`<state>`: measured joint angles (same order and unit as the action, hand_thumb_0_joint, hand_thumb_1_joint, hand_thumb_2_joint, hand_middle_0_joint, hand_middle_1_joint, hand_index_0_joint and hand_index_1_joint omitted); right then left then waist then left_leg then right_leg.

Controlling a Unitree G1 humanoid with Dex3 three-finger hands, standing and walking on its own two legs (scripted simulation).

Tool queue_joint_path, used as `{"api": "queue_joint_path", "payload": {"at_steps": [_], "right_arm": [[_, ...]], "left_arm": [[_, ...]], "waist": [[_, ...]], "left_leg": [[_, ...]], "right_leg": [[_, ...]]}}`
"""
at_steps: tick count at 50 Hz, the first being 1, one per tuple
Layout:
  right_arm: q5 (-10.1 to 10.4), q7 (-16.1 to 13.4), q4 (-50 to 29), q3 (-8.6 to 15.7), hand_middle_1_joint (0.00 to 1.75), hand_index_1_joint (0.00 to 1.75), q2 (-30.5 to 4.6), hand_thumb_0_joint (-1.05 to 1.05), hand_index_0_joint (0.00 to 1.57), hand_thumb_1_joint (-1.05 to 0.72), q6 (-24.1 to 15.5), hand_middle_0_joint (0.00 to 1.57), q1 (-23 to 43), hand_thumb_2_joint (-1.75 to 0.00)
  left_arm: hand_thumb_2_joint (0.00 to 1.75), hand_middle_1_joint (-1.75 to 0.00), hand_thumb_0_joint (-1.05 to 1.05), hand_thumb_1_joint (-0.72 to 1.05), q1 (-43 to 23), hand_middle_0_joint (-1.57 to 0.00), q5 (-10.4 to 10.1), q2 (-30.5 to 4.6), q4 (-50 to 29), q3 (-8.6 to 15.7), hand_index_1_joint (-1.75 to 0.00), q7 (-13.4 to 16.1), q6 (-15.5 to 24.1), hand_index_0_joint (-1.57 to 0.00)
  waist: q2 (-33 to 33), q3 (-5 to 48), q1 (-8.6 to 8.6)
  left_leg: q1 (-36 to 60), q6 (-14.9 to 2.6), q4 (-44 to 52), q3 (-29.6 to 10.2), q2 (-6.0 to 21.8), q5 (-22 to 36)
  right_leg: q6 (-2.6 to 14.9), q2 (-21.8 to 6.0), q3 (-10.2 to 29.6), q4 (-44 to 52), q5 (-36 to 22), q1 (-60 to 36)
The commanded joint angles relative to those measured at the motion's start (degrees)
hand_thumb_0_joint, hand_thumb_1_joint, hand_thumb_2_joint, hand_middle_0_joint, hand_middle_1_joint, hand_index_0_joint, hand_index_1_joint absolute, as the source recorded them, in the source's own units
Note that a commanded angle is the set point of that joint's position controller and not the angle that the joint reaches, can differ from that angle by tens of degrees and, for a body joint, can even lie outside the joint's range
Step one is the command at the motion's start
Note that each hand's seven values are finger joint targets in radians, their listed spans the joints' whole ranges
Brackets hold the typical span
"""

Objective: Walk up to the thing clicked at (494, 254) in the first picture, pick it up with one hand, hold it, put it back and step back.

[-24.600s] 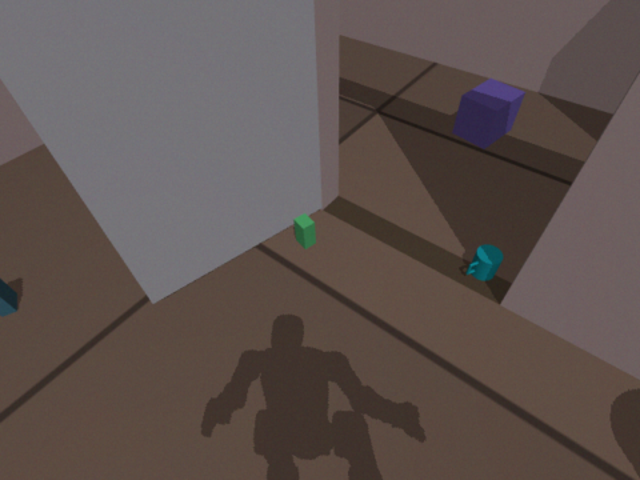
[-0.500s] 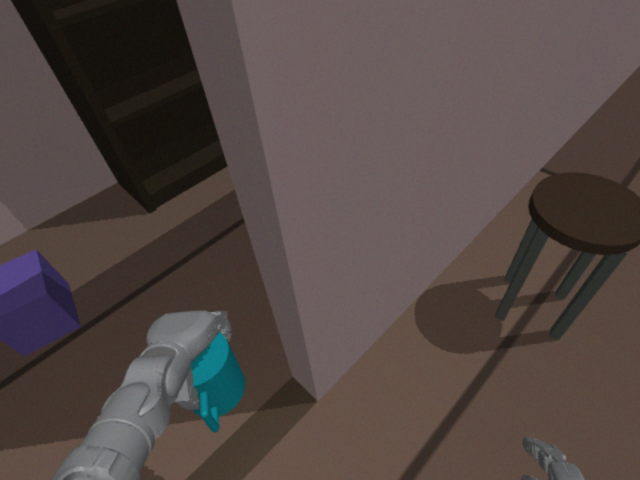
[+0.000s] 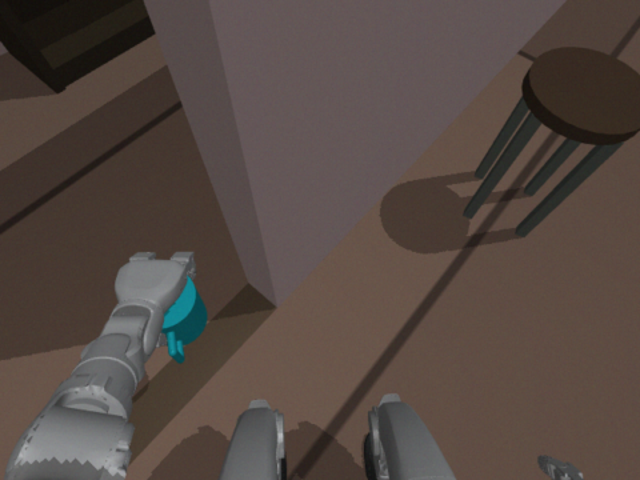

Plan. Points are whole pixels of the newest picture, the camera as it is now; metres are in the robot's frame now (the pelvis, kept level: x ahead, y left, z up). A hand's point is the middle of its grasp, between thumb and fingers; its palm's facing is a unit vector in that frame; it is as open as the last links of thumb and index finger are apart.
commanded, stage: crouch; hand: left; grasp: from above
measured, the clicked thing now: (172, 319) +0.36 +0.23 -0.16
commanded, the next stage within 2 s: lower in 1.50 s
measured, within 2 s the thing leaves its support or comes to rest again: neither
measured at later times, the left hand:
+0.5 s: hand (195, 313) +0.43 +0.25 -0.35, palm faces -0.49 -0.02 -0.87, open 11.7 cm
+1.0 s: hand (206, 307) +0.46 +0.25 -0.43, palm faces -0.48 -0.04 -0.88, open 11.7 cm
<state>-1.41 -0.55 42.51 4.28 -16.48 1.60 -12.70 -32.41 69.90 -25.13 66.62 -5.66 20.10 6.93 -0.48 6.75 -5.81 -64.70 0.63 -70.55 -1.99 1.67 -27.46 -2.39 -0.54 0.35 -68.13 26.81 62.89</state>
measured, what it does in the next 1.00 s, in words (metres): lowers itself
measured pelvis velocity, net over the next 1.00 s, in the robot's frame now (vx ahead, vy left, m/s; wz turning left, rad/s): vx -0.03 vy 0.00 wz -0.09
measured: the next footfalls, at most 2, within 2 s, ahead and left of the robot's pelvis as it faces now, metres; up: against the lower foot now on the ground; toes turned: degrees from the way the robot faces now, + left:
none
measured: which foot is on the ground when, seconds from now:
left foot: down 0.00-1.00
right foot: down 0.00-1.00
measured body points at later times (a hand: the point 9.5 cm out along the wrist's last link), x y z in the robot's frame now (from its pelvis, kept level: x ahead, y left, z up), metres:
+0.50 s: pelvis -0.02 +0.01 -0.18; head +0.21 +0.04 +0.21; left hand +0.45 +0.25 -0.30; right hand +0.00 -0.26 -0.30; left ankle +0.05 +0.12 -0.63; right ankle +0.05 -0.14 -0.63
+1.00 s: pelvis -0.03 +0.00 -0.26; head +0.23 +0.04 +0.11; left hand +0.49 +0.25 -0.38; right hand -0.01 -0.28 -0.36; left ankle +0.05 +0.12 -0.63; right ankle +0.05 -0.14 -0.63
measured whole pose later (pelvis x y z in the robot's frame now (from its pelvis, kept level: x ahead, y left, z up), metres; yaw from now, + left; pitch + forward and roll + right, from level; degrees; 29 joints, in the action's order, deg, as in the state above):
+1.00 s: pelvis -0.03 +0.00 -0.26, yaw -5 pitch +39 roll -8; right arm -6.7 7.1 40.4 -1.3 -15.8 -2.2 -11.3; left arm -56.6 73.1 -42.4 81.2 7.8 19.1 9.6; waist -0.4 4.8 -15.0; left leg -123.4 1.2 -124.8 -7.5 0.6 -40.2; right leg -3.3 0.8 -2.0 -120.2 39.5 119.6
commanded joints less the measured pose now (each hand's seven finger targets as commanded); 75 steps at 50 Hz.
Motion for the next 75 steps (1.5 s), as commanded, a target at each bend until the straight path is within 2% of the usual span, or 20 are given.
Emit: {"api": "queue_joint_path", "payload": {"at_steps": [1, 2, 3, 4, 9, 12, 14, 15, 19, 20, 22, 25, 28, 30, 33, 43, 55, 62, 67, 75], "right_arm": [[-1.1, -1.1, -2.9, 2.8, 0.3, 0.3, -9.0, 0.0, 0.2, -0.89, -2.4, 0.2, -7.5, -0.89], [-1.3, -1.1, -2.7, 2.7, 0.3, 0.3, -8.8, 0.0, 0.2, -0.89, -2.6, 0.2, -7.7, -0.89], [-1.4, -1.3, -2.4, 3.0, 0.3, 0.3, -9.2, 0.0, 0.2, -0.89, -2.8, 0.2, -8.0, -0.89], [-1.6, -1.3, -2.0, 2.8, 0.3, 0.3, -9.1, 0.0, 0.2, -0.89, -2.9, 0.2, -8.1, -0.89], [-1.8, -1.0, -2.8, 2.9, 0.3, 0.3, -9.1, 0.0, 0.2, -0.89, -3.4, 0.2, -8.5, -0.89], [-1.9, -0.5, -2.7, 2.4, 0.3, 0.3, -9.3, 0.0, 0.2, -0.89, -3.6, 0.2, -9.1, -0.89], [-2.1, 0.0, -2.7, 2.1, 0.3, 0.3, -9.7, 0.0, 0.2, -0.89, -3.9, 0.2, -9.6, -0.89], [-2.1, 0.4, -3.0, 1.9, 0.3, 0.3, -9.9, 0.0, 0.2, -0.89, -4.0, 0.2, -10.0, -0.89], [-2.8, 1.2, -2.7, 1.3, 0.3, 0.3, -10.1, 0.0, 0.2, -0.9, -4.3, 0.2, -10.9, -0.9], [-3.0, 1.6, -2.2, 1.0, 0.3, 0.3, -10.3, 0.0, 0.2, -0.9, -4.4, 0.2, -11.4, -0.9], [-3.5, 2.1, -1.8, 1.0, 0.3, 0.3, -10.7, 0.0, 0.2, -0.9, -4.7, 0.2, -11.9, -0.9], [-4.2, 3.1, -1.3, 1.1, 0.3, 0.3, -11.3, 0.0, 0.2, -0.91, -5.0, 0.2, -12.9, -0.9], [-4.8, 3.9, -1.0, 0.8, 0.3, 0.3, -11.2, 0.0, 0.2, -0.91, -5.1, 0.2, -13.3, -0.9], [-4.9, 4.4, -1.4, 0.7, 0.3, 0.3, -11.5, 0.0, 0.2, -0.91, -4.9, 0.2, -13.5, -0.9], [-5.4, 5.1, -1.3, 0.4, 0.3, 0.3, -11.7, 0.0, 0.2, -0.91, -5.1, 0.2, -13.4, -0.9], [-5.5, 6.8, -2.2, -1.1, 0.3, 0.3, -11.9, 0.0, 0.2, -0.91, -4.3, 0.2, -12.9, -0.9], [-5.6, 7.6, -2.5, -1.9, 0.3, 0.3, -13.5, 0.0, 0.2, -0.91, -3.3, 0.2, -12.6, -0.9], [-5.9, 7.1, -1.9, -3.0, 0.3, 0.3, -13.8, 0.0, 0.2, -0.91, -3.2, 0.2, -12.2, -0.9], [-6.1, 6.9, -1.8, -4.1, 0.3, 0.3, -13.7, 0.0, 0.2, -0.91, -3.3, 0.2, -12.7, -0.9], [-6.0, 7.3, -2.5, -5.4, 0.3, 0.3, -14.4, 0.0, 0.2, -0.91, -3.0, 0.2, -12.3, -0.9]], "left_arm": [[1.07, -1.19, 0.0, 0.36, -30.5, -0.65, -2.4, -16.7, -9.6, 6.3, -1.13, 6.1, -3.0, -0.71], [1.06, -1.17, 0.0, 0.36, -30.5, -0.66, -3.0, -15.3, -9.0, 5.6, -1.11, 5.8, -3.6, -0.72], [1.05, -1.14, 0.0, 0.36, -30.2, -0.67, -3.1, -16.6, -8.4, 6.5, -1.09, 5.6, -4.1, -0.72], [1.04, -1.15, 0.0, 0.39, -28.1, -0.69, -3.2, -15.7, -4.4, 5.9, -1.09, 4.9, -4.7, -0.74], [1.09, -1.12, 0.0, 0.43, -30.6, -0.75, -3.1, -21.5, -5.2, 8.8, -1.08, 2.0, -4.4, -0.79], [1.07, -1.09, 0.0, 0.45, -31.6, -0.76, -2.8, -20.2, -2.5, 8.4, -1.05, 0.9, -3.3, -0.8], [1.04, -1.08, 0.0, 0.45, -32.6, -0.76, -2.4, -21.0, -2.7, 8.9, -1.03, 0.5, -2.3, -0.8], [1.04, -1.08, 0.0, 0.45, -32.5, -0.76, -2.1, -23.8, -3.7, 10.7, -1.03, 0.6, -1.8, -0.81], [1.08, -1.07, 0.0, 0.48, -36.9, -0.8, -0.8, -25.8, -5.9, 11.8, -1.04, 1.6, 0.5, -0.84], [1.09, -1.07, 0.0, 0.47, -37.8, -0.81, -0.6, -25.6, -5.9, 12.1, -1.04, 1.9, 1.1, -0.84], [1.1, -1.06, 0.0, 0.48, -39.2, -0.83, 0.0, -27.8, -7.1, 13.7, -1.04, 2.8, 1.7, -0.85], [1.12, -1.06, 0.0, 0.5, -41.7, -0.85, 0.8, -28.0, -7.8, 13.8, -1.04, 3.6, 2.6, -0.87], [1.14, -1.06, 0.0, 0.53, -42.7, -0.88, 1.3, -27.0, -7.3, 13.3, -1.04, 4.4, 2.9, -0.9], [1.16, -1.06, 0.0, 0.54, -42.4, -0.89, 1.7, -29.3, -7.0, 14.5, -1.05, 5.0, 2.4, -0.91], [1.23, -1.11, 0.0, 0.57, -44.3, -0.91, 1.1, -27.3, -5.5, 13.3, -1.09, 4.8, 1.8, -0.93], [1.23, -1.14, 0.0, 0.62, -43.8, -0.93, 1.6, -34.1, 2.5, 15.6, -1.11, 2.6, 1.9, -0.95], [1.16, -1.12, 0.0, 0.59, -48.4, -0.89, 3.0, -37.9, 3.4, 16.0, -1.09, 1.7, 4.0, -0.92], [1.16, -1.07, 0.0, 0.52, -51.5, -0.85, 3.0, -40.8, 1.4, 16.6, -1.05, 2.7, 4.7, -0.87], [1.23, -1.08, 0.0, 0.54, -51.2, -0.89, 3.4, -41.9, 2.7, 16.6, -1.08, 2.9, 4.4, -0.89], [1.23, -1.08, 0.0, 0.59, -49.7, -0.93, 3.4, -40.4, 6.1, 14.9, -1.07, 1.5, 3.2, -0.93]], "waist": [[-8.6, 35.2, -1.48], [-8.9, 36.0, -1.92], [-8.8, 37.0, -1.25], [-8.5, 35.3, -2.2], [-11.1, 38.6, -1.57], [-10.5, 36.1, -3.47], [-11.6, 37.9, -4.15], [-11.7, 39.8, -3.29], [-13.1, 42.3, -4.93], [-13.7, 42.4, -5.83], [-15.7, 46.1, -5.36], [-18.9, 48.0, -5.75], [-21.9, 46.5, -6.7], [-22.1, 48.0, -5.92], [-23.0, 46.4, -7.72], [-16.1, 43.0, -7.76], [-21.5, 40.2, -9.32], [-23.3, 41.2, -10.08], [-23.0, 41.5, -10.43], [-23.7, 35.9, -11.24]], "left_leg": [[13.4, -0.87, 0.2, 0.7, -1.1, 9.5], [11.4, -0.96, -1.2, 0.6, -1.1, 9.6], [10.7, -0.92, -2.2, 0.1, -1.0, 9.5], [8.1, -0.96, -3.7, -0.1, -0.9, 9.5], [0.9, -0.51, -9.7, -1.0, -1.2, 4.4], [-3.2, -0.5, -12.6, -2.4, -1.0, 1.0], [-5.5, -0.63, -15.9, -2.4, -1.2, 2.2], [-5.6, -0.64, -17.1, -2.8, -1.3, 3.1], [-9.3, -1.0, -22.0, -2.1, -1.7, 1.8], [-9.7, -0.97, -23.2, -2.4, -1.7, 3.3], [-7.2, -0.7, -25.3, -2.9, -1.5, 7.0], [-4.3, -0.14, -28.0, -3.5, -1.1, 10.7], [-5.3, 0.26, -30.1, -3.2, -1.0, 11.3], [-5.7, -0.14, -31.8, -2.2, -1.2, 11.8], [-7.2, 0.18, -33.4, -2.7, -1.0, 12.7], [-23.9, -1.85, -41.0, 0.1, -1.5, 8.1], [-24.7, -1.1, -43.8, -1.3, -1.3, 2.5], [-26.4, -1.07, -45.8, -1.2, -1.3, -0.6], [-27.7, -1.39, -47.7, -0.8, -1.3, 1.6], [-29.8, -1.13, -47.8, -1.8, -1.2, 1.4]], "right_leg": [[4.07, 1.9, -2.2, -0.3, -8.6, 0.2], [4.15, 1.9, -2.3, -2.0, -8.7, 1.4], [4.33, 2.0, -2.6, -3.7, -8.5, 2.9], [4.29, 1.8, -2.8, -5.3, -8.3, 5.2], [4.52, 1.5, -3.4, -12.3, -3.4, 13.1], [4.67, 1.5, -4.2, -16.1, -0.2, 20.3], [4.71, 1.4, -4.3, -18.8, -0.7, 22.9], [4.78, 1.3, -4.5, -20.5, -1.0, 23.5], [4.56, 1.4, -4.4, -23.7, -0.6, 26.9], [4.45, 1.2, -4.5, -24.8, -1.6, 27.8], [4.46, 1.0, -4.8, -27.2, -3.2, 29.9], [4.4, 0.7, -5.1, -30.1, -4.1, 33.6], [4.42, 0.4, -5.4, -32.1, -4.5, 36.0], [4.39, 0.8, -5.4, -32.6, -5.3, 35.4], [4.31, 0.5, -5.9, -34.7, -5.8, 37.5], [3.52, 1.8, -5.3, -38.3, -8.2, 32.4], [4.19, 2.0, -7.5, -43.8, -2.0, 42.3], [4.27, 2.3, -7.8, -45.7, -0.7, 44.2], [4.1, 2.5, -8.0, -46.6, -2.9, 43.0], [4.25, 2.5, -9.1, -48.0, -2.4, 46.1]]}}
